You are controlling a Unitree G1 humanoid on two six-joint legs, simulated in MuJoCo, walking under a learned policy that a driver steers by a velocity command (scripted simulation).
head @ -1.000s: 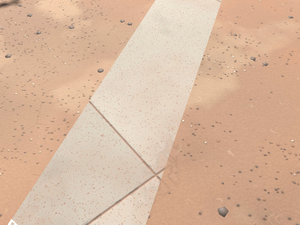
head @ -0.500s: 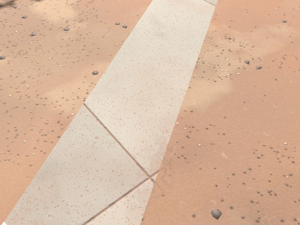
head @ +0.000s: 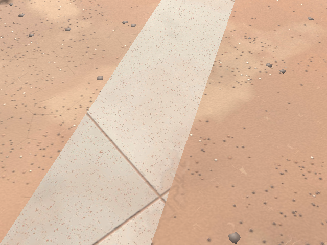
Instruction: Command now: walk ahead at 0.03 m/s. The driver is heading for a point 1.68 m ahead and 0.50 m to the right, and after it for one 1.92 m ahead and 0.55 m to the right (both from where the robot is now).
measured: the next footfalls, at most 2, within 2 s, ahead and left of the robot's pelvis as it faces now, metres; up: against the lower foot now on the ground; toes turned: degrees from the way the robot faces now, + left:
right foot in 1.32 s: +0.38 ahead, -0.10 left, +0.00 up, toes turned -2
left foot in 1.88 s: +0.69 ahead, +0.14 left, +0.00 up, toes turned +3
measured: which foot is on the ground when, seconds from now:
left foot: down 0.00-1.00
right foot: down 0.00-0.86, up 0.88-1.00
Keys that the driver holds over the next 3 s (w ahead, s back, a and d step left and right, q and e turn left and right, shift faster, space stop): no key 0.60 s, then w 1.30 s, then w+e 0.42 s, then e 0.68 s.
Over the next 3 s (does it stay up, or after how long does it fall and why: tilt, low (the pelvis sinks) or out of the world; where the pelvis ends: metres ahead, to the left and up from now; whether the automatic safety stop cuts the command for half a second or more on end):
stays up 0.96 -0.02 0.00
